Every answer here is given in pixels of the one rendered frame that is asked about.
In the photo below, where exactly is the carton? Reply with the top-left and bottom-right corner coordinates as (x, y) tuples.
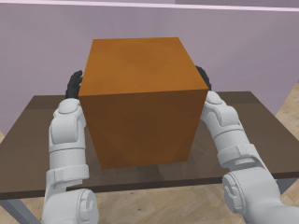
(78, 37), (209, 170)

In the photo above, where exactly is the right robot forearm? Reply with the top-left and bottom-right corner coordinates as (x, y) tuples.
(200, 91), (281, 201)

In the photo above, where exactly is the table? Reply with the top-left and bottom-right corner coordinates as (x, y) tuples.
(0, 91), (299, 224)

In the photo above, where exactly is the robot right hand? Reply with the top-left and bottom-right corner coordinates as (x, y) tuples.
(195, 65), (212, 91)

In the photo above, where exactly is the robot right upper arm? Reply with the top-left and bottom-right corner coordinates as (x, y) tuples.
(222, 166), (299, 224)

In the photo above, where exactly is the robot left hand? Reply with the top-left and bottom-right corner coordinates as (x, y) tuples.
(65, 70), (83, 100)

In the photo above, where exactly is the left robot forearm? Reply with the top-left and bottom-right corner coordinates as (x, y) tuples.
(41, 98), (90, 224)

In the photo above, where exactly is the robot left upper arm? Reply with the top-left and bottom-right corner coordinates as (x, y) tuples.
(42, 189), (99, 224)

